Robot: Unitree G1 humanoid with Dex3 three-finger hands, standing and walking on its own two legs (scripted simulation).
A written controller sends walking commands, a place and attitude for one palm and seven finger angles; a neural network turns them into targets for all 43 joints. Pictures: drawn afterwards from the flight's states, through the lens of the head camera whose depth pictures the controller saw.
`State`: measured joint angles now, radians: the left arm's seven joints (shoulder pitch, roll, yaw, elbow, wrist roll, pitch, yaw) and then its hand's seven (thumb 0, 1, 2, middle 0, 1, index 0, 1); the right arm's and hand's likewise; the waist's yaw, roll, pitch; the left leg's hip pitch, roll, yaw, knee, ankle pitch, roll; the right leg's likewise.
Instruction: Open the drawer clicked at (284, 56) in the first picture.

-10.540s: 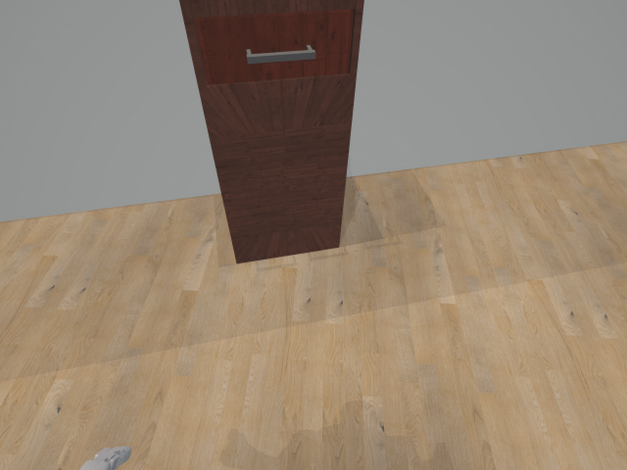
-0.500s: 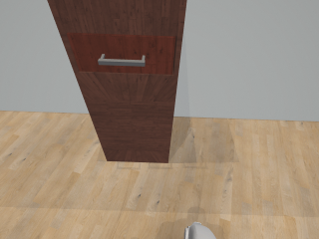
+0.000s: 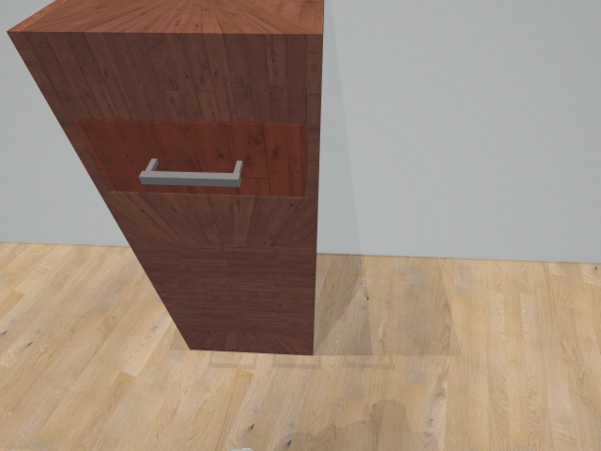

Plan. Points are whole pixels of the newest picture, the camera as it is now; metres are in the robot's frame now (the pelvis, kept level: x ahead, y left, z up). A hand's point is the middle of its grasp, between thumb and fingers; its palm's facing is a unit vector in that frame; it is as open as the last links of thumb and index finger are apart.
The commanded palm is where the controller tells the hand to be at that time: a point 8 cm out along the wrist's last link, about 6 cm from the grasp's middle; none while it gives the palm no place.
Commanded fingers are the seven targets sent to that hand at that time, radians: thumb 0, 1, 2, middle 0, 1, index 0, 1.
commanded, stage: come to a stop and stand still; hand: left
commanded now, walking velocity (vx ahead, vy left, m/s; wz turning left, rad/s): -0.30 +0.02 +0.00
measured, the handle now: (193, 171) +0.54 +0.23 +0.07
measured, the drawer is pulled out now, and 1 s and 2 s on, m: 0.00 0.00 0.00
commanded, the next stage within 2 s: none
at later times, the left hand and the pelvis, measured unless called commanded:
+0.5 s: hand out of the picture +0.01 +0.16 -0.16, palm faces +0.04 -0.95 -0.31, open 7.4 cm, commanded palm none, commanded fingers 0.00 0.90 0.90 -0.20 -0.30 -0.20 -0.30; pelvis -0.02 -0.04 -0.01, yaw -1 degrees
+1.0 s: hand out of the picture -0.08 +0.11 -0.18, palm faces +0.08 -0.98 -0.19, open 7.3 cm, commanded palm none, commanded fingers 0.00 0.90 0.90 -0.20 -0.30 -0.20 -0.30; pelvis -0.08 -0.06 +0.00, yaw +0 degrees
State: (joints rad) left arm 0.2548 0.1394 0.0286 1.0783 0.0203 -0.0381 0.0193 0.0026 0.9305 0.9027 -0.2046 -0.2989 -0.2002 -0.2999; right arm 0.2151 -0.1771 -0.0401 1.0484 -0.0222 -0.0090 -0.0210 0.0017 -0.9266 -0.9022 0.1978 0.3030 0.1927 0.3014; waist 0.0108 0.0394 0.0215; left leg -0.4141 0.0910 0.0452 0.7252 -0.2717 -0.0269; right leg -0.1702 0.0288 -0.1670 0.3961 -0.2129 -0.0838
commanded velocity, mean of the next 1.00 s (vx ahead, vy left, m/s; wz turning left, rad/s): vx -0.06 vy -0.02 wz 0.00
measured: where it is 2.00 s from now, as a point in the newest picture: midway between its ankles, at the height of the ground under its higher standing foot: outside the picture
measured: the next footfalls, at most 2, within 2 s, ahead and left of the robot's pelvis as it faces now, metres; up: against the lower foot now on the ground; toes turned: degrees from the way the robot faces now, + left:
left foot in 0.06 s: +0.11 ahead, +0.14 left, +0.00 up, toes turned +4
left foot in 0.74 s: -0.07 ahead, +0.09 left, +0.00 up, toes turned +0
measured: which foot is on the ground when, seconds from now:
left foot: up 0.00-0.04, down 0.06-0.38, up 0.40-0.72, down 0.74-1.00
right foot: down 0.00-1.00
